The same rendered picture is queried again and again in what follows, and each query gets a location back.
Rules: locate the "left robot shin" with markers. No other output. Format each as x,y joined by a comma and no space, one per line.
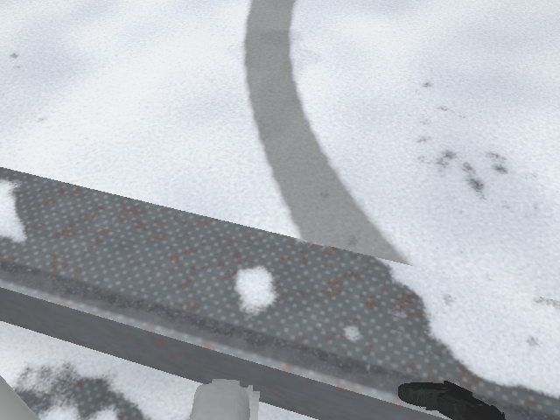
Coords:
197,391

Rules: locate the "left robot thigh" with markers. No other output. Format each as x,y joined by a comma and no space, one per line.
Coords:
226,400

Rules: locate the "right robot hand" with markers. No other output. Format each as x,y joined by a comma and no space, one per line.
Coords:
449,399

